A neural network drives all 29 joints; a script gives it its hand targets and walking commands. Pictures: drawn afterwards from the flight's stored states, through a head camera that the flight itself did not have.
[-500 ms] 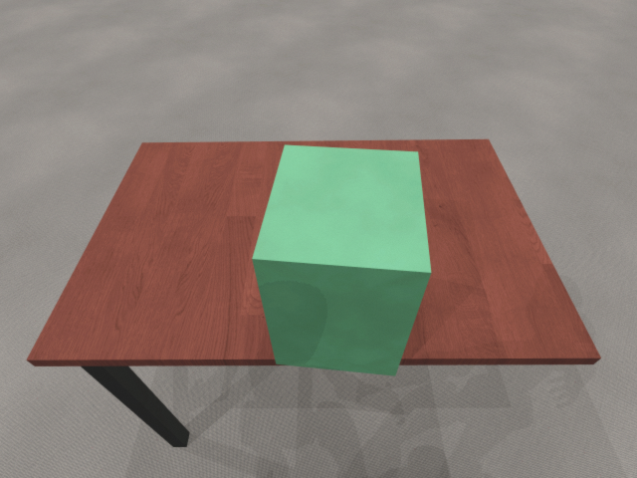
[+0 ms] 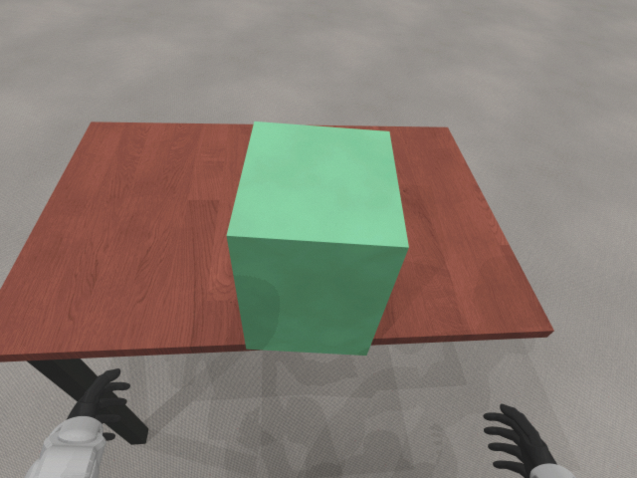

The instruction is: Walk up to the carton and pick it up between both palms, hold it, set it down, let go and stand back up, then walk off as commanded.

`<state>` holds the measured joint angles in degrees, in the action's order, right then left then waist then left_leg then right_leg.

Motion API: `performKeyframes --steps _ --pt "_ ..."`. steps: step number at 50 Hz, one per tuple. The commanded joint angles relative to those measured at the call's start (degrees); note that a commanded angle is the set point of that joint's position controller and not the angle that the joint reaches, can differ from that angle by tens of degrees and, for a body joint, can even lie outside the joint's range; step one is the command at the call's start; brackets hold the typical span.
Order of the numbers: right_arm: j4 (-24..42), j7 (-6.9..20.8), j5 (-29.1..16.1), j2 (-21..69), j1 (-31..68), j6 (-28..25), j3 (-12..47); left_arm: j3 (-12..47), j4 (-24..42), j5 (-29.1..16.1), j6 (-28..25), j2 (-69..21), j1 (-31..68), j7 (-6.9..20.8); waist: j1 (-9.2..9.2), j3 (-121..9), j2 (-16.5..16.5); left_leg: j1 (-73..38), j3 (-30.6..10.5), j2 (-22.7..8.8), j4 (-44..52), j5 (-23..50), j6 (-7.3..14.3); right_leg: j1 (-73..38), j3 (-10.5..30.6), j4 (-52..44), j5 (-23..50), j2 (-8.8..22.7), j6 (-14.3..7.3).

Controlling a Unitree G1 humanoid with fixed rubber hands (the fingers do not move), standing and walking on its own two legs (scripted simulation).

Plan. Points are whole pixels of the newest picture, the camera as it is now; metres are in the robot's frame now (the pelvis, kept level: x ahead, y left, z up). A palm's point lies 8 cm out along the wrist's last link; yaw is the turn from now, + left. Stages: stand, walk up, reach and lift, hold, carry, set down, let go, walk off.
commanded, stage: reach and lift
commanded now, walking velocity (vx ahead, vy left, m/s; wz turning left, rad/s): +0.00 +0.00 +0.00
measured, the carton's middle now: (314, 246) +0.43 +0.03 +0.04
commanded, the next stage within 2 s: none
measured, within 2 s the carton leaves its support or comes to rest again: neither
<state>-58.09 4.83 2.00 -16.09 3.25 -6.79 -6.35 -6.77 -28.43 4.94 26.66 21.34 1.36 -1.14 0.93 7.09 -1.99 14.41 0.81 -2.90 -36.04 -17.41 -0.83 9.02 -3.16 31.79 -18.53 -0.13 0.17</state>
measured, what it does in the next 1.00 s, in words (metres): stands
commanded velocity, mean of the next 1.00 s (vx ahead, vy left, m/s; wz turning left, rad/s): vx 0.00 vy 0.00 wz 0.00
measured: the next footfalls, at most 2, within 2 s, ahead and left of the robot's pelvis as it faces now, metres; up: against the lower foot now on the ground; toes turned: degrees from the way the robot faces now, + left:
none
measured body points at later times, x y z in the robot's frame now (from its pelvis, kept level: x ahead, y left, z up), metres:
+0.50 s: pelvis +0.00 -0.01 +0.02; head +0.02 -0.01 +0.46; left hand +0.18 +0.28 -0.05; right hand +0.19 -0.23 -0.07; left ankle +0.03 +0.12 -0.73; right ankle -0.01 -0.12 -0.73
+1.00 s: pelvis +0.03 +0.01 +0.02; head +0.04 +0.01 +0.47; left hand +0.21 +0.26 -0.03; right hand +0.22 -0.21 -0.03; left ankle +0.03 +0.12 -0.73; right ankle -0.01 -0.12 -0.73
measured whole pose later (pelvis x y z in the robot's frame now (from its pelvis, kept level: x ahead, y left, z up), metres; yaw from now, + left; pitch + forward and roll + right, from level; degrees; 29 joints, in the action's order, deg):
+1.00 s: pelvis +0.03 +0.01 +0.02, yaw -3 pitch -4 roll +0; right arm -33.9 0.3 -5.2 -9.4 -11.9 -17.2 -0.9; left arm -3.2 -22.0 -2.6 -3.0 13.0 -14.3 -0.7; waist 4.4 4.3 -0.6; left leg 2.6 4.8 -1.3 -17.2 -10.8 -0.2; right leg -0.5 0.2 15.1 -11.9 1.1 0.8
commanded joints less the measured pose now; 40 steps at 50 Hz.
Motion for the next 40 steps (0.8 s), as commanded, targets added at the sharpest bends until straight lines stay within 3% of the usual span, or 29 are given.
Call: performKeyframes --steps 1,3,4,5,6,7,8,9,10,13,14,15,16,17,18,19,20,21,22,24,26,27,29,30,34,35,38,40 --pt "11.3 -1.0 -2.0 -13.9 1.8 -0.6 1.3 -4.9 3.8 2.0 1.8 8.2 -4.6 0.0 3.3 -8.6 6.1 -13.0 2.7 2.9 7.0 22.9 -3.4 -0.7 -2.5 -8.2 15.3 -0.9 -1.6" --pt "13.6 -1.2 -2.9 -12.2 2.0 0.8 2.4 -4.4 3.4 0.8 1.8 6.9 -3.4 0.5 2.76 -5.9 4.2 -11.4 3.7 3.8 9.3 17.5 -2.2 -0.9 -1.6 -9.7 13.9 -0.3 -1.1" --pt "15.3 -1.4 -2.6 -11.6 2.5 1.7 2.5 -4.9 3.7 0.8 1.5 7.6 -2.5 0.7 3.46 -3.8 2.7 -9.5 4.0 4.1 10.4 14.0 -1.2 -0.3 -0.9 -10.2 10.8 0.1 -0.8" --pt "17.0 -1.2 -2.6 -9.5 1.5 2.5 2.9 -5.0 5.3 0.7 1.2 6.1 -1.4 0.4 3.23 -2.3 3.3 -8.9 4.9 4.5 12.1 11.1 -0.9 1.0 -0.2 -11.4 8.1 0.5 -0.7" --pt "17.1 -0.7 -2.9 -8.4 0.5 3.2 3.7 -4.9 6.6 0.5 0.5 6.7 -0.6 0.1 3.33 -3.6 3.8 -10.3 5.0 4.4 12.8 10.4 -0.7 1.3 0.0 -11.1 6.5 0.4 -0.5" --pt "18.0 -0.7 -2.0 -7.2 -0.2 3.4 4.4 -5.8 5.9 -0.2 -0.5 7.6 0.5 0.1 3.02 -3.5 1.5 -9.7 5.7 4.1 12.9 8.3 -0.1 2.4 -0.1 -11.3 4.3 0.5 -0.2" --pt "19.3 -0.7 -1.3 -8.2 -0.7 3.4 2.7 -4.6 7.6 -1.8 -0.9 7.0 1.3 0.0 2.15 -5.5 0.9 -9.1 5.8 3.3 12.7 8.7 -0.5 1.7 0.8 -11.1 5.8 -0.1 -0.9" --pt "23.0 -0.8 -1.4 -8.2 -0.4 2.9 1.8 -4.7 9.4 -3.1 -2.0 7.4 1.5 0.1 2.23 -6.4 -0.5 -9.8 5.7 3.6 13.2 7.8 0.0 2.1 0.1 -11.6 5.3 0.1 -0.2" --pt "23.7 -1.4 0.0 -6.8 -3.1 3.3 0.8 -4.2 10.1 -3.9 -2.7 6.9 1.4 0.4 1.12 -5.6 -1.3 -9.5 6.6 4.0 13.5 8.6 -0.3 0.8 0.6 -12.5 6.6 0.3 0.1" --pt "24.3 -2.1 0.0 -4.4 -5.4 3.1 0.8 -3.9 13.9 -4.1 -5.5 6.3 1.2 0.2 0.31 -6.9 3.0 -10.9 5.9 4.2 13.7 7.3 -0.3 2.4 1.2 -13.0 6.1 0.8 0.4" --pt "24.5 -2.4 0.3 -4.1 -6.1 2.5 0.7 -3.3 12.1 -4.1 -6.1 4.7 -1.5 0.2 0.39 -8.1 4.7 -11.2 5.8 3.9 13.7 8.9 -0.6 1.4 1.3 -13.1 8.1 0.7 -0.3" --pt "25.8 -2.7 0.3 -3.7 -7.1 1.9 1.4 -3.3 15.1 -4.2 -7.6 4.8 -2.4 0.4 0.55 -8.2 2.5 -12.0 6.5 4.2 14.2 9.0 -0.7 2.2 1.1 -13.7 6.8 0.7 0.2" --pt "27.2 -2.8 0.9 -4.2 -6.9 1.1 0.4 -2.9 16.0 -4.3 -8.4 4.5 -2.3 0.3 0.33 -10.2 4.7 -11.4 6.1 4.5 14.3 9.8 -1.3 1.7 0.7 -13.6 7.7 0.3 0.3" --pt "26.4 -3.2 0.5 -3.5 -8.4 0.3 0.1 -2.6 14.8 -4.8 -9.4 4.4 -3.1 0.3 0.11 -9.5 2.7 -12.3 5.6 4.4 14.6 9.4 -0.8 1.3 0.4 -14.0 8.0 0.5 0.7" --pt "28.6 -3.8 0.9 -3.6 -6.8 -0.3 0.7 -2.5 13.8 -5.5 -10.3 5.6 -3.7 0.7 0.88 -8.9 2.3 -12.4 6.2 4.6 14.7 10.7 -0.7 0.9 1.2 -13.8 8.8 0.6 0.7" --pt "25.9 -3.7 0.9 -3.5 -9.0 -0.5 -0.1 -2.5 12.8 -5.1 -10.8 3.5 -5.3 0.5 0.41 -8.4 3.3 -13.2 5.4 4.5 15.4 11.9 -1.3 0.7 0.6 -14.2 9.4 0.1 0.5" --pt "26.5 -4.1 0.6 -3.5 -8.9 -0.8 -0.4 -1.9 11.3 -5.1 -11.5 3.6 -6.8 1.2 0.3 -8.6 1.2 -14.0 4.7 4.5 15.4 11.1 -0.9 0.4 0.7 -14.3 9.3 -0.1 0.6" --pt "28.4 -4.4 0.8 -3.7 -6.9 -1.5 0.2 -2.1 10.9 -5.3 -12.2 3.9 -5.2 1.0 1.35 -7.2 2.2 -13.8 5.2 4.7 16.0 12.1 -1.0 1.0 0.7 -15.0 8.6 -0.2 0.8" --pt "27.8 -4.8 0.5 -2.4 -8.8 -1.8 0.9 -2.8 10.7 -4.8 -13.2 3.8 -6.8 1.5 1.45 -7.9 -0.5 -13.7 5.3 4.7 16.2 11.5 -0.4 0.8 1.1 -15.2 8.4 -0.3 1.6" --pt "29.4 -5.2 0.9 -2.2 -8.5 -2.6 1.3 -2.8 9.6 -6.0 -15.2 3.8 -5.6 1.3 2.03 -8.7 -1.5 -13.2 5.1 4.8 16.2 12.1 -0.1 -0.7 1.7 -15.0 8.8 -0.1 1.9" --pt "30.4 -5.3 1.1 -3.1 -8.6 -3.5 -0.3 -2.0 10.6 -6.3 -16.4 2.5 -6.7 1.0 1.59 -7.5 -0.9 -14.4 5.3 4.4 18.1 12.7 -0.6 -0.8 0.8 -16.1 7.0 -1.0 1.6" --pt "30.0 -4.9 0.2 -1.9 -9.2 -4.0 1.2 -2.4 10.8 -5.7 -17.5 2.6 -7.5 0.7 2.78 -6.8 -1.3 -15.2 5.3 4.1 18.1 14.3 -0.4 -0.7 1.5 -16.3 7.8 -1.1 1.5" --pt "30.4 -5.0 -0.4 -2.1 -8.1 -4.6 1.1 -1.5 10.6 -6.5 -18.9 1.8 -7.0 0.9 2.64 -7.2 -0.9 -15.3 4.9 3.9 18.1 15.4 -1.0 -0.5 1.1 -16.3 8.1 -1.1 1.7" --pt "29.2 -4.7 -0.4 -1.4 -9.9 -4.8 1.4 -2.3 10.6 -6.4 -19.6 0.9 -7.1 0.3 2.86 -7.2 2.5 -15.7 5.4 3.9 18.6 16.8 -1.5 -1.0 1.8 -16.7 8.3 -1.4 1.0" --pt "29.9 -4.1 -2.5 -1.8 -10.4 -6.1 0.8 0.0 13.0 -6.5 -21.9 -0.9 -9.8 -0.5 2.51 -6.7 3.6 -17.2 4.4 3.5 19.1 18.4 -2.8 -0.6 1.5 -18.0 8.0 -1.4 -0.5" --pt "28.3 -3.9 -3.2 -1.3 -11.9 -6.0 2.2 -0.5 10.5 -6.0 -22.3 -1.7 -11.7 -0.4 3.25 -6.5 4.2 -19.0 4.4 3.5 19.3 20.5 -2.6 -0.9 2.1 -18.6 9.0 -1.0 -1.0" --pt "28.4 -3.3 -5.4 -1.8 -11.7 -7.8 1.5 1.4 14.3 -6.4 -24.1 -2.6 -11.4 -0.6 2.51 -7.3 6.9 -19.2 3.8 3.7 19.4 24.2 -3.9 -1.2 2.0 -19.4 11.2 -1.5 -1.4" --pt "30.3 -3.7 -5.1 -1.1 -11.6 -8.7 1.5 0.7 13.1 -6.6 -25.4 -2.2 -11.8 -0.6 3.38 -6.8 3.6 -19.1 3.2 3.5 18.4 26.0 -3.0 -1.0 1.5 -18.5 13.1 -2.2 -0.8"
